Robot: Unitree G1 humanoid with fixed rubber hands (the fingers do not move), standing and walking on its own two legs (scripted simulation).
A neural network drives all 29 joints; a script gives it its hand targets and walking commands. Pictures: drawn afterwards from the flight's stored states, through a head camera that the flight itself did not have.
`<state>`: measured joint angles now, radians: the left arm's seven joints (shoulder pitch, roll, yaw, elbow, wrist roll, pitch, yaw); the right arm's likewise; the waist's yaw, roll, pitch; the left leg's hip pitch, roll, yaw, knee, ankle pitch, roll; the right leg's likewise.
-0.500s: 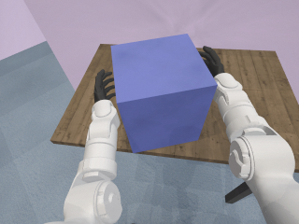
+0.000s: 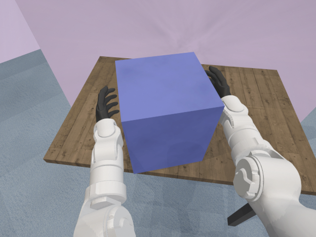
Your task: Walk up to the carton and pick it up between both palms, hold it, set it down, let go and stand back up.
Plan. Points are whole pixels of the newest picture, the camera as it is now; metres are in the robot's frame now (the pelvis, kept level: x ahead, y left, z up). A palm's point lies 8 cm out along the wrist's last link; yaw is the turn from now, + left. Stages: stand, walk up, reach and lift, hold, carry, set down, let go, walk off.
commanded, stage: reach and lift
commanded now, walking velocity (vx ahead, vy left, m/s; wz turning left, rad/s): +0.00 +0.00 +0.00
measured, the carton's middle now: (162, 115) +0.43 +0.07 +0.06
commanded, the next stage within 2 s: none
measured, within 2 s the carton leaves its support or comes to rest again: leaves its support in 1.08 s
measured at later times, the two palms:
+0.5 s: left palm (105, 119) +0.36 +0.21 +0.09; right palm (220, 96) +0.47 -0.07 +0.12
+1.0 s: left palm (102, 125) +0.34 +0.21 +0.09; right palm (223, 102) +0.45 -0.07 +0.13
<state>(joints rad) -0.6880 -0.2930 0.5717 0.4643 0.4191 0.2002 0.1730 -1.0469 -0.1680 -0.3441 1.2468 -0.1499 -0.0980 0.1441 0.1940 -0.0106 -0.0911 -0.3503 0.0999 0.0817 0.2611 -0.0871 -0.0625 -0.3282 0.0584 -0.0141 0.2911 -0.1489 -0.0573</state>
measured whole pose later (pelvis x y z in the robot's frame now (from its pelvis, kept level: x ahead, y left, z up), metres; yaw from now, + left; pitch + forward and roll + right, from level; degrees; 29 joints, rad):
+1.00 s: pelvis -0.03 +0.00 +0.00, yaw +1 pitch +10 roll +0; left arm -0.70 -0.20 0.48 0.57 0.29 0.17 0.21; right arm -1.06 -0.18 -0.20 1.29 -0.03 -0.15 0.07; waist 0.16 -0.02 -0.09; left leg -0.39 0.10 0.06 0.27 -0.04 -0.06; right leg -0.36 0.06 -0.06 0.29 -0.11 -0.06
